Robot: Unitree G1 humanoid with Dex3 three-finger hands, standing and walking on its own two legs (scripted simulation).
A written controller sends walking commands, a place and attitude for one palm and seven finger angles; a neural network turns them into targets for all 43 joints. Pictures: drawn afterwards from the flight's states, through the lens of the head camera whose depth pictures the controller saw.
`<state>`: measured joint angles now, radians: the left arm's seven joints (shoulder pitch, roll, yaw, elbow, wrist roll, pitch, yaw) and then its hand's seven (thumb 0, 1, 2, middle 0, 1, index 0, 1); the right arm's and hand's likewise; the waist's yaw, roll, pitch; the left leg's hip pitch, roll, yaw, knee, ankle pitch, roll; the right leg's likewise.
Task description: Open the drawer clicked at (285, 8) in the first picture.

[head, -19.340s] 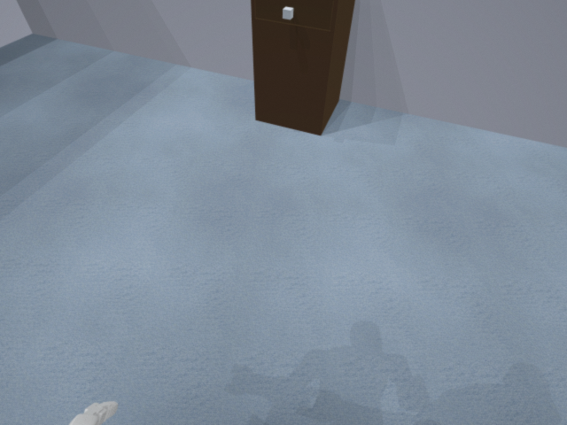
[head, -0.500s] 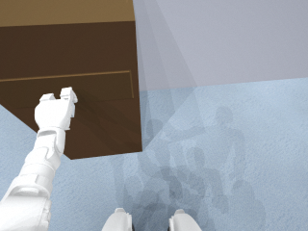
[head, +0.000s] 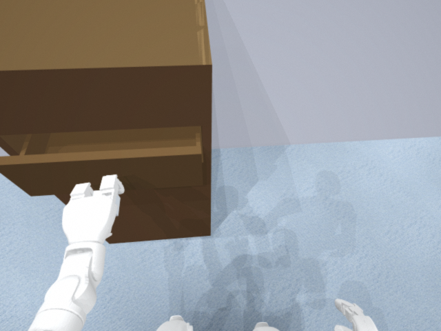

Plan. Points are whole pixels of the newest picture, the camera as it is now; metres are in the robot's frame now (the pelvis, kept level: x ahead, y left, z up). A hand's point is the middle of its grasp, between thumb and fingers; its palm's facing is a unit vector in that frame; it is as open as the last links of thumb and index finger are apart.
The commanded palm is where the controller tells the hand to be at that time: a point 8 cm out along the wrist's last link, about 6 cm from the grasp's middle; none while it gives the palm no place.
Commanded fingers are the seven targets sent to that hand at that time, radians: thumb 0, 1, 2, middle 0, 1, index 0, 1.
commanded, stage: pull the drawer open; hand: left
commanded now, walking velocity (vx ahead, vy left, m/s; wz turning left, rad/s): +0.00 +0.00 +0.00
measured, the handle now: (107, 194) +0.38 +0.24 -0.04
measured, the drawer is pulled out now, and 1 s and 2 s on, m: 0.07 0.12 0.30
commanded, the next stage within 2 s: open the thumb to release the handle in 1.96 s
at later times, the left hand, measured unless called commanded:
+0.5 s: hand (103, 225) +0.32 +0.24 -0.05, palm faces -0.04 -0.06 -1.00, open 7.7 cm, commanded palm +0.30 +0.24 +0.00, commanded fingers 0.00 0.90 0.90 -0.40 -1.35 -0.40 -1.35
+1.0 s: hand (100, 252) +0.27 +0.23 -0.06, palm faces -0.03 -0.08 -1.00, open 7.7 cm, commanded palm +0.22 +0.23 +0.00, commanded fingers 0.00 0.90 0.90 -0.40 -1.35 -0.40 -1.35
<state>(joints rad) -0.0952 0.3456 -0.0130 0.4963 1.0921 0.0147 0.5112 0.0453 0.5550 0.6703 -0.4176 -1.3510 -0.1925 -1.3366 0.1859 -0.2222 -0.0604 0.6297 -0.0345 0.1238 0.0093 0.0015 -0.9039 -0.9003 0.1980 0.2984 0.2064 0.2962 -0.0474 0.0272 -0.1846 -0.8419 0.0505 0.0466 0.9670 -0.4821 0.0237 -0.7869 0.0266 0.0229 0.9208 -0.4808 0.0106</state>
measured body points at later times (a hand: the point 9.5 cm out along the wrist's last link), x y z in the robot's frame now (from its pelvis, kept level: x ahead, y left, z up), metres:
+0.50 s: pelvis -0.04 -0.02 -0.01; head +0.05 -0.02 +0.43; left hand +0.31 +0.24 +0.00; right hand +0.07 -0.28 -0.14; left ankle -0.02 +0.10 -0.68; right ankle -0.04 -0.14 -0.68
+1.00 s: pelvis -0.03 -0.02 -0.01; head +0.05 -0.02 +0.44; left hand +0.26 +0.23 +0.00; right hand +0.09 -0.28 -0.13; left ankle -0.02 +0.10 -0.68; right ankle -0.04 -0.14 -0.68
